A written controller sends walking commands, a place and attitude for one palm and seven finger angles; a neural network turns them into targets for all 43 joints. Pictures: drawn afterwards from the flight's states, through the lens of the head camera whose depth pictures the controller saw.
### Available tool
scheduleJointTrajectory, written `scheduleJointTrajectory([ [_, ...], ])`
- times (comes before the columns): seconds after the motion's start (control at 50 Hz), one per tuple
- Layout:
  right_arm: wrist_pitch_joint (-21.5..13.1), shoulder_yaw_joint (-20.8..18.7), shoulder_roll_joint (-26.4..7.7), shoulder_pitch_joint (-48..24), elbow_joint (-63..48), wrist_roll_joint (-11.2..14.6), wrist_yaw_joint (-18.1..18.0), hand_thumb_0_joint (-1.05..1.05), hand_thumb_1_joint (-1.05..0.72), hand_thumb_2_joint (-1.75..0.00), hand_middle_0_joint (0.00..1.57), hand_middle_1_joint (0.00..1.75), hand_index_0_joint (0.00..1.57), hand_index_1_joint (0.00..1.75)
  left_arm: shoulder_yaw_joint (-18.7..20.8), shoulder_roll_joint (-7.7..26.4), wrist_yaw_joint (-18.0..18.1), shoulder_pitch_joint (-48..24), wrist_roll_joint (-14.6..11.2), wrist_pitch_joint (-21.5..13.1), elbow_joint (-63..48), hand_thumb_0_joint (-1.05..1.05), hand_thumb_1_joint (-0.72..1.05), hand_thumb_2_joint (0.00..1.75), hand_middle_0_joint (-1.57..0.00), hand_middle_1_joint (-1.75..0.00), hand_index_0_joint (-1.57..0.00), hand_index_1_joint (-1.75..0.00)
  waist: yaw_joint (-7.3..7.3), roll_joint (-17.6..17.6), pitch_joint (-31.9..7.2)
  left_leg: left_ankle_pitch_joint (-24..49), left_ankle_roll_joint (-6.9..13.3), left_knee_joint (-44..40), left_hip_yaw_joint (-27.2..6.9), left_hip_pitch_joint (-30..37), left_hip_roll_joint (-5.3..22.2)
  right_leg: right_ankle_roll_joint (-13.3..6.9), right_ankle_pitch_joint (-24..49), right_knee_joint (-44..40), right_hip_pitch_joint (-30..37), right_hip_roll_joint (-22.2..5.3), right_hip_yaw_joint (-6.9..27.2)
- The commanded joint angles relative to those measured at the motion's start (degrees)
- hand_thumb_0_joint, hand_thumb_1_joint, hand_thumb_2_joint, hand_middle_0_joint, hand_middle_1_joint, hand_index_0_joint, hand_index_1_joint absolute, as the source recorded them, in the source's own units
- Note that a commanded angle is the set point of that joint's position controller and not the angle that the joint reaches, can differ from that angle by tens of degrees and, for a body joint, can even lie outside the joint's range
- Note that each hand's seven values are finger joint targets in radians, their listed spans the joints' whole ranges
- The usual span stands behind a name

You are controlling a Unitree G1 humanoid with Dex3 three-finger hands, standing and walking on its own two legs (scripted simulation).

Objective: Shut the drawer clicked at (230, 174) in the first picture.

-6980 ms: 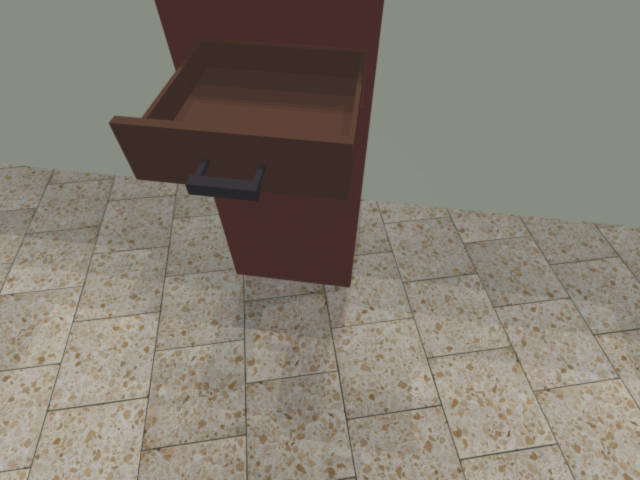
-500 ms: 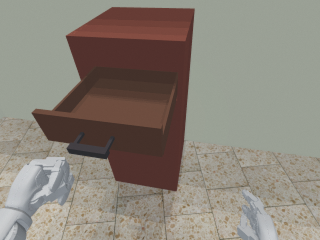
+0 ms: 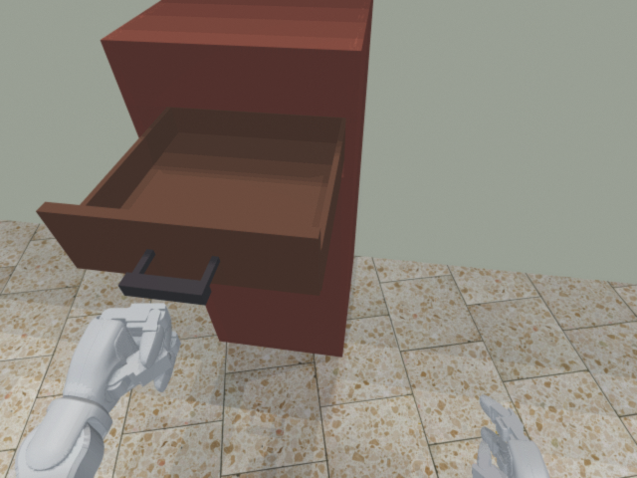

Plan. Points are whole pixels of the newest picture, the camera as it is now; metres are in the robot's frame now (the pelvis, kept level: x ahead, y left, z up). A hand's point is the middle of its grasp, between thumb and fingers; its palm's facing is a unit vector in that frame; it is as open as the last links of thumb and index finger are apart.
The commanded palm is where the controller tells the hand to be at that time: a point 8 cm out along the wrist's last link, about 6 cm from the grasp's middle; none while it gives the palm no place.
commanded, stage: bring the fist close to the handle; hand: left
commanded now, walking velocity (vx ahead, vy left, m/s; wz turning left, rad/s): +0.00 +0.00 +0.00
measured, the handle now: (172, 274) +0.36 +0.22 +0.07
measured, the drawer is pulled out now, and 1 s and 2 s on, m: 0.30 0.30 0.18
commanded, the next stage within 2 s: push the drawer shut in 0.66 s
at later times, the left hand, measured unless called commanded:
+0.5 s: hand (180, 347) +0.25 +0.18 +0.08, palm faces -0.07 -0.99 -0.08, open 3.3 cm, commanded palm +0.22 +0.24 +0.07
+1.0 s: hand (187, 330) +0.27 +0.18 +0.07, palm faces -0.08 -0.99 -0.07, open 3.3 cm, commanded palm +0.26 +0.23 +0.07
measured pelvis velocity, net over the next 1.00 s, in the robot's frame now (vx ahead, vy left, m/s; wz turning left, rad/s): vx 0.00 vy -0.02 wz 0.00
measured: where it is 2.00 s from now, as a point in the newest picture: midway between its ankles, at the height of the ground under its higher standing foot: outside the picture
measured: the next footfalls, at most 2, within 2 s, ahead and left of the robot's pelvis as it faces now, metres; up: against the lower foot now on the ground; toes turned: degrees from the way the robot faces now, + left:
none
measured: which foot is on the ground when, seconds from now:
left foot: down 0.00-1.00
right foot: down 0.00-1.00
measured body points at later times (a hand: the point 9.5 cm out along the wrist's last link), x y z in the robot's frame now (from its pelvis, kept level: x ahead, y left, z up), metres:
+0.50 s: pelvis +0.00 -0.01 -0.01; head +0.01 -0.03 +0.44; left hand +0.25 +0.23 +0.08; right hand +0.15 -0.26 -0.09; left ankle +0.03 +0.10 -0.72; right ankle -0.02 -0.11 -0.72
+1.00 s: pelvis +0.00 -0.02 -0.01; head +0.01 -0.03 +0.44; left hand +0.27 +0.23 +0.08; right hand +0.16 -0.26 -0.10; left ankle +0.03 +0.10 -0.72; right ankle -0.02 -0.11 -0.72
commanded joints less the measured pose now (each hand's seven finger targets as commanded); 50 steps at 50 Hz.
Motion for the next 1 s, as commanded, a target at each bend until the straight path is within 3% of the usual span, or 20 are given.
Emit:
scheduleJointTrajectory([
  [0.0, -2.8, -3.0, -7.3, -6.0, -9.4, -0.1, -0.8, 0.00, -0.90, -0.90, 0.20, 0.30, 0.20, 0.30, 5.4, 8.8, 1.4, -9.9, -0.5, -5.7, -10.1, 0.00, 0.90, 0.90, -1.40, -1.60, -1.40, -1.60, -0.32, -1.7, -5.5, 6.8, 0.6, -5.6, -2.2, 7.6, 1.5, 0.1, 9.5, -6.0, -6.7, 0.1, -1.6],
  [0.08, -1.9, -3.0, -7.2, -5.9, -9.6, -0.1, -0.7, 0.00, -0.90, -0.90, 0.20, 0.30, 0.20, 0.30, 5.4, 8.5, 0.7, -10.8, -1.0, -7.6, -7.0, 0.00, 0.90, 0.90, -1.40, -1.60, -1.40, -1.60, -0.25, 0.1, -6.5, 7.0, 0.3, -4.5, -1.6, 6.4, 1.1, 0.0, 9.8, -4.7, -7.3, 0.0, -1.3],
  [0.1, -1.5, -3.1, -7.3, -5.7, -9.5, -0.1, -0.7, 0.00, -0.90, -0.90, 0.20, 0.30, 0.20, 0.30, 5.8, 8.9, 1.0, -10.5, -0.8, -7.9, -5.9, 0.00, 0.90, 0.90, -1.40, -1.60, -1.40, -1.60, -0.37, -1.3, -6.0, 6.4, 0.5, -4.1, -1.4, 5.4, 1.2, 0.1, 9.4, -5.0, -7.5, 0.0, -1.0],
  [0.18, -1.0, -3.2, -7.3, -5.4, -9.6, 0.0, -0.7, 0.00, -0.90, -0.90, 0.20, 0.30, 0.20, 0.30, 4.7, 8.1, -0.2, -14.4, -1.5, -9.4, -3.2, 0.00, 0.90, 0.90, -1.40, -1.60, -1.40, -1.60, -1.11, -0.6, -7.4, 6.5, 0.5, -2.7, -1.1, 4.7, 0.9, 0.2, 10.0, -3.9, -8.8, -0.1, -0.6],
  [0.22, -0.5, -3.6, -7.5, -4.7, -9.5, -0.2, -0.7, 0.00, -0.90, -0.90, 0.20, 0.30, 0.20, 0.30, 5.9, 9.1, -0.4, -13.3, -1.4, -10.1, -1.3, 0.00, 0.90, 0.90, -1.40, -1.60, -1.40, -1.60, -0.85, -2.3, -8.8, 7.5, 0.6, -1.7, -0.8, 3.8, 0.9, 0.2, 11.3, -3.3, -8.5, 0.0, -0.2],
  [0.26, -0.4, -3.5, -7.4, -4.9, -9.9, -0.1, -0.5, 0.00, -0.90, -0.90, 0.20, 0.30, 0.20, 0.30, 5.9, 9.3, -1.0, -14.6, -1.8, -10.8, -2.0, 0.00, 0.90, 0.90, -1.40, -1.60, -1.40, -1.60, -0.64, -0.5, -10.2, 8.0, 0.6, -1.2, -0.8, 3.6, 0.8, 0.2, 12.0, -2.7, -8.1, -0.2, 0.0],
  [0.32, 0.1, -3.6, -7.5, -4.9, -10.1, -0.1, -0.6, 0.00, -0.90, -0.90, 0.20, 0.30, 0.20, 0.30, 7.5, 11.0, -1.0, -14.1, -2.1, -11.4, -2.1, 0.00, 0.90, 0.90, -1.40, -1.60, -1.40, -1.60, -0.58, -1.4, -11.0, 8.6, 0.8, -0.9, -0.6, 3.2, 0.9, 0.3, 12.8, -2.5, -7.4, -0.2, 0.4],
  [0.38, 0.3, -3.5, -7.4, -4.9, -10.4, 0.1, -0.5, 0.00, -0.90, -0.90, 0.20, 0.30, 0.20, 0.30, 8.5, 11.3, -1.3, -11.8, -2.8, -11.1, -1.6, 0.00, 0.90, 0.90, -1.40, -1.60, -1.40, -1.60, -0.22, -0.2, -10.5, 9.4, 0.7, -0.7, -0.4, 2.9, 0.9, 0.3, 14.3, -2.5, -7.0, -0.2, 0.4],
  [0.42, 0.6, -3.4, -7.2, -4.9, -10.7, 0.2, -0.4, 0.00, -0.90, -0.90, 0.20, 0.30, 0.20, 0.30, 6.3, 9.2, -1.5, -11.8, -2.7, -10.6, -1.0, 0.00, 0.90, 0.90, -1.40, -1.60, -1.40, -1.60, -0.75, -1.2, -8.7, 8.4, 0.7, -0.8, -0.5, 2.1, 0.9, 0.4, 13.4, -2.6, -8.3, 0.0, 0.1],
  [0.48, 0.6, -3.6, -7.5, -4.8, -10.7, 0.3, -0.6, 0.00, -0.90, -0.90, 0.20, 0.30, 0.20, 0.30, 7.1, 10.3, -1.7, -12.9, -3.1, -10.4, -1.6, 0.00, 0.90, 0.90, -1.40, -1.60, -1.40, -1.60, -1.01, -1.0, -9.2, 7.9, 0.8, -0.5, -0.5, 2.4, 0.8, 0.6, 13.0, -3.0, -8.6, -0.1, 0.6],
  [0.5, 0.6, -3.6, -7.6, -4.6, -10.8, 0.2, -0.6, 0.00, -0.90, -0.90, 0.20, 0.30, 0.20, 0.30, 7.8, 11.0, -1.6, -12.1, -3.0, -10.4, -1.4, 0.00, 0.90, 0.90, -1.40, -1.60, -1.40, -1.60, -0.82, -2.6, -8.9, 8.2, 0.9, -0.4, -0.7, 1.7, 0.9, 0.6, 13.2, -3.0, -8.1, 0.0, 0.6],
  [0.56, 0.7, -3.5, -7.4, -4.8, -11.1, 0.3, -0.6, 0.00, -0.90, -0.90, 0.20, 0.30, 0.20, 0.30, 6.4, 9.8, -2.1, -12.9, -3.0, -10.7, -2.5, 0.00, 0.90, 0.90, -1.40, -1.60, -1.40, -1.60, -1.05, -0.5, -9.4, 8.6, 0.8, -0.3, -0.5, 2.5, 0.7, 0.5, 13.9, -2.6, -8.4, -0.1, 0.6],
  [0.6, 0.7, -3.5, -7.4, -4.7, -11.0, 0.2, -0.6, 0.00, -0.90, -0.90, 0.20, 0.30, 0.20, 0.30, 6.7, 10.1, -1.9, -12.8, -3.1, -10.8, -2.5, 0.00, 0.90, 0.90, -1.40, -1.60, -1.40, -1.60, -1.29, -2.1, -8.8, 8.2, 1.0, 0.0, -0.7, 2.0, 0.8, 0.7, 13.5, -2.9, -8.7, 0.1, 0.7],
  [0.66, 0.9, -3.5, -7.6, -4.6, -10.7, 0.3, -0.8, 0.00, -0.90, -0.90, 0.20, 0.30, 0.20, 0.30, 7.5, 11.1, -1.9, -14.2, -3.0, -10.7, -1.2, 0.00, 0.90, 0.90, -1.40, -1.60, -1.40, -1.60, -1.32, -2.1, -8.3, 7.2, 0.8, -0.1, -0.7, 1.7, 0.8, 0.7, 12.4, -2.8, -9.2, 0.0, 0.7],
  [0.68, 0.9, -3.4, -7.4, -4.8, -11.1, 0.3, -0.8, 0.00, -0.90, -0.90, 0.20, 0.30, 0.20, 0.30, 6.1, 9.8, -2.1, -14.5, -2.9, -10.8, -2.0, 0.00, 0.90, 0.90, -1.40, -1.60, -1.40, -1.60, -1.42, -1.4, -8.9, 7.3, 0.9, -0.2, -0.6, 2.1, 0.7, 0.7, 12.4, -2.8, -9.2, -0.1, 0.7],
  [0.74, 1.1, -3.4, -7.4, -4.6, -10.9, 0.2, -0.8, 0.00, -0.90, -0.90, 0.20, 0.30, 0.20, 0.30, 7.6, 11.3, -2.0, -14.5, -2.9, -10.6, -1.5, 0.00, 0.90, 0.90, -1.40, -1.60, -1.40, -1.60, -1.13, -1.0, -10.1, 7.6, 0.9, -0.1, -0.6, 2.2, 0.7, 0.6, 12.7, -2.8, -8.5, -0.1, 1.0],
  [0.84, 1.8, -3.1, -7.7, -4.7, -9.8, 0.3, -1.3, 0.00, -0.90, -0.90, 0.20, 0.30, 0.20, 0.30, 7.5, 12.3, -2.3, -22.6, -2.8, -10.1, 2.6, 0.00, 0.90, 0.90, -1.40, -1.60, -1.40, -1.60, -2.06, -0.9, -8.4, 6.0, 0.9, 0.0, -0.8, 1.1, 0.7, 0.6, 10.8, -3.2, -9.7, -0.1, 1.4],
  [0.98, 1.9, -3.2, -7.7, -4.5, -9.7, 0.6, -1.3, 0.00, -0.90, -0.90, 0.20, 0.30, 0.20, 0.30, 4.8, 10.6, -2.8, -28.3, -2.5, -9.4, 5.9, 0.00, 0.90, 0.90, -1.40, -1.60, -1.40, -1.60, -2.18, -0.4, -11.3, 7.0, 0.9, -0.5, -1.0, 3.5, 0.8, 0.5, 11.8, -3.1, -9.5, -0.1, 1.2],
])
